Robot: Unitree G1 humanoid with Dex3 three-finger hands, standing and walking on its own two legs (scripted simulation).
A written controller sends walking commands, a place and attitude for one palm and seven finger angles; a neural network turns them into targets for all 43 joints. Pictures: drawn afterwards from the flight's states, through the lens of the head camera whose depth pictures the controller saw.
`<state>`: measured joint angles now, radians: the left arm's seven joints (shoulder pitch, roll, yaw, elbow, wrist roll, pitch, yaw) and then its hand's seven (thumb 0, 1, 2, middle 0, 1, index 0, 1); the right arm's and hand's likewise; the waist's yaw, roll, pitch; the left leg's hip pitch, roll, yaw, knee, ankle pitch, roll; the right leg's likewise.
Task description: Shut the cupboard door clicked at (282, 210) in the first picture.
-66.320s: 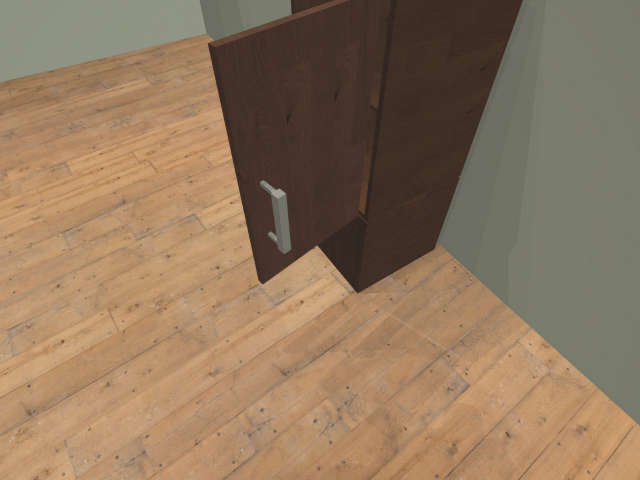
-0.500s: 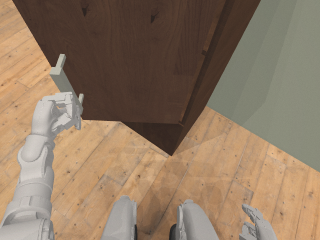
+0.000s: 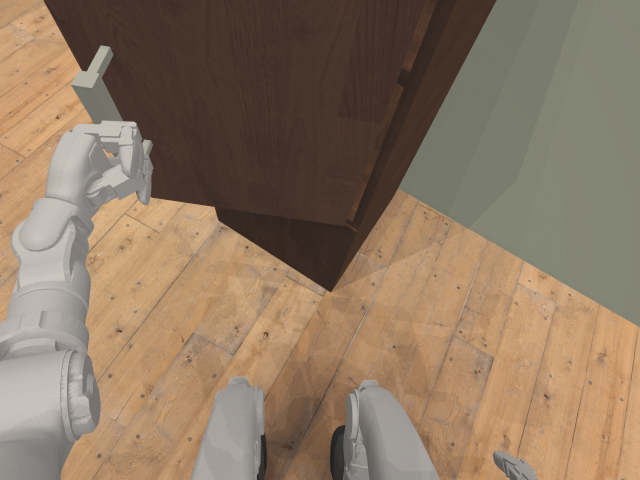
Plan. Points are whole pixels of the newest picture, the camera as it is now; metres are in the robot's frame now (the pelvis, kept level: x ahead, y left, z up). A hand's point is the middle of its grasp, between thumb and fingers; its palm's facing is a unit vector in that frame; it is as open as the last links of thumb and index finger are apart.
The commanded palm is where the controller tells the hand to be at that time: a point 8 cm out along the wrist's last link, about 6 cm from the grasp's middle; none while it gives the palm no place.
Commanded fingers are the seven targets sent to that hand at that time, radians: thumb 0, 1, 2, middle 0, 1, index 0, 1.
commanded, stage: push the door shut along its arc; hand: left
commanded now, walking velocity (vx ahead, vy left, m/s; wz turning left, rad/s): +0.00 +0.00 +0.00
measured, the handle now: (122, 121) +0.53 +0.25 +0.04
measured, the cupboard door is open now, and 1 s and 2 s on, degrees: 26 12 3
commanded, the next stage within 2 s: pull the fist back off the door in 1.12 s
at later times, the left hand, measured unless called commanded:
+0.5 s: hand (179, 133) +0.52 +0.18 +0.04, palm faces -0.29 -0.96 -0.04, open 3.1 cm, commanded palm +0.54 +0.19 +0.05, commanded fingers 0.00 0.90 0.90 -1.30 -1.50 -1.30 -1.50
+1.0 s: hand (205, 111) +0.56 +0.15 +0.04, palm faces -0.39 -0.92 -0.04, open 3.0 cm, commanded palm +0.59 +0.15 +0.05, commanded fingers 0.00 0.90 0.90 -1.30 -1.50 -1.30 -1.50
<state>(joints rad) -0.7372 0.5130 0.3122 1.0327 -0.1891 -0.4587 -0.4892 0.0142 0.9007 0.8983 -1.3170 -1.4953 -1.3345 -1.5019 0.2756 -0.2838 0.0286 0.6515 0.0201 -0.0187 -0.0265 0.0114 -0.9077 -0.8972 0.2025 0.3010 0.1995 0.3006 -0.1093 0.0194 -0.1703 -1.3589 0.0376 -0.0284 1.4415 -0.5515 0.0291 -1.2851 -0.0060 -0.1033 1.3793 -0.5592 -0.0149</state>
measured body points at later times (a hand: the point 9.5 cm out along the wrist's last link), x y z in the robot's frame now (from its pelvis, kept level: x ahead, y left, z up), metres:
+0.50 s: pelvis +0.00 +0.01 -0.01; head +0.17 +0.05 +0.40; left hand +0.53 +0.23 +0.05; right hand +0.04 -0.27 -0.11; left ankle +0.06 +0.10 -0.58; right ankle +0.05 -0.12 -0.58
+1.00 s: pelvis +0.01 +0.00 -0.02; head +0.20 +0.04 +0.38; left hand +0.58 +0.20 +0.05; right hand +0.01 -0.27 -0.12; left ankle +0.06 +0.10 -0.58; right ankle +0.05 -0.12 -0.58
